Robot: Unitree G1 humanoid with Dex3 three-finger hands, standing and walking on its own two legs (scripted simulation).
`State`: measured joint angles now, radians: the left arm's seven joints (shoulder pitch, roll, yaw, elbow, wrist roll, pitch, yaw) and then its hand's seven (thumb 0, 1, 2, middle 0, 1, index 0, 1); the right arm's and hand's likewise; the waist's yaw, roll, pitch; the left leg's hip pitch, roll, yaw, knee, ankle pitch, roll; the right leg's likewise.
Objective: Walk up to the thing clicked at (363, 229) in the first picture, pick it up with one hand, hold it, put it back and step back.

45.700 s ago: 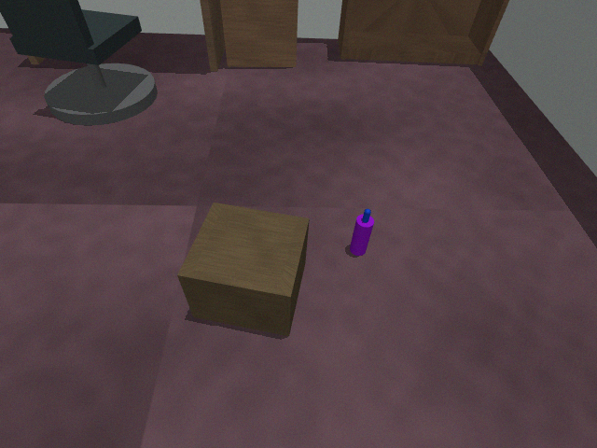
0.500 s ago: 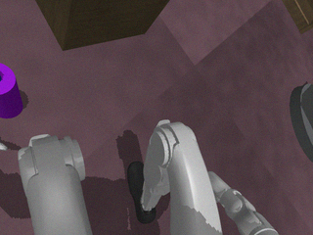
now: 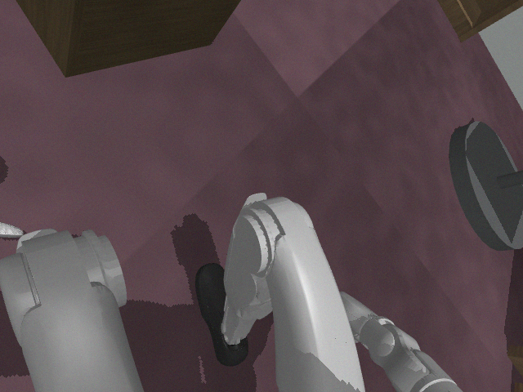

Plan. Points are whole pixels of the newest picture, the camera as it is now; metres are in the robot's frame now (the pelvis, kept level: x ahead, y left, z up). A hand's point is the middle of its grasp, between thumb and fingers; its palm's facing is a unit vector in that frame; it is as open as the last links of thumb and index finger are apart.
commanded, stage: close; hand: left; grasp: from the side
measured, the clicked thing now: out of the picture +0.45 +0.28 -0.16
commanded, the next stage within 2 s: settle in 0.74 s
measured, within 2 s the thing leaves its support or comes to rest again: leaves its support in 1.14 s
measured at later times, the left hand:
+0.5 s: hand out of the picture +0.43 +0.27 -0.16, palm faces +0.30 -0.95 -0.01, open 11.6 cm
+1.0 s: hand out of the picture +0.44 +0.27 -0.16, palm faces +0.30 -0.95 -0.01, open 9.7 cm
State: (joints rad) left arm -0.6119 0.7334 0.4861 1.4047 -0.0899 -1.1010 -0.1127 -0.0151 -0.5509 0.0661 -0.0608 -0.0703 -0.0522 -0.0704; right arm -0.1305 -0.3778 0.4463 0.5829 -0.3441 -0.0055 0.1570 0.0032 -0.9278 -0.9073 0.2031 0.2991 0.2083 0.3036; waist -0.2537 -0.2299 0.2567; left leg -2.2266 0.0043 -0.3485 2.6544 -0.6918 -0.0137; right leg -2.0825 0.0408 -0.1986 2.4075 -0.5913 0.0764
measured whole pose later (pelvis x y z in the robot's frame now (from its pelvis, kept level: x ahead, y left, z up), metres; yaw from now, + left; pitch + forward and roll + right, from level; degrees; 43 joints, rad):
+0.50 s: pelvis +0.00 +0.00 +0.00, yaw -1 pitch +13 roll -17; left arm -0.65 0.78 0.45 1.42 -0.05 -1.11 0.00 -0.01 0.07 0.45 -0.44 -0.40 -0.42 -0.41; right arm -0.16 -0.37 0.47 0.57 -0.36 0.02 0.16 0.00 -0.89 -0.90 0.20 0.30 0.21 0.30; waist -0.26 -0.25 0.28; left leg -2.23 0.01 -0.37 2.66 -0.71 -0.01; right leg -2.08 0.05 -0.21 2.39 -0.60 0.08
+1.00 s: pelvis +0.00 +0.00 +0.00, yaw -1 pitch +14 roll -18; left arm -0.69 0.81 0.44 1.42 -0.06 -1.09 -0.01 -0.01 -0.20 0.86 -0.67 -0.95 -0.69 -0.96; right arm -0.16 -0.37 0.48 0.57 -0.36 0.03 0.16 0.00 -0.91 -0.90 0.20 0.30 0.21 0.30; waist -0.26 -0.25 0.29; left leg -2.23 0.01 -0.37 2.65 -0.72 -0.01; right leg -2.08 0.05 -0.22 2.38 -0.60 0.08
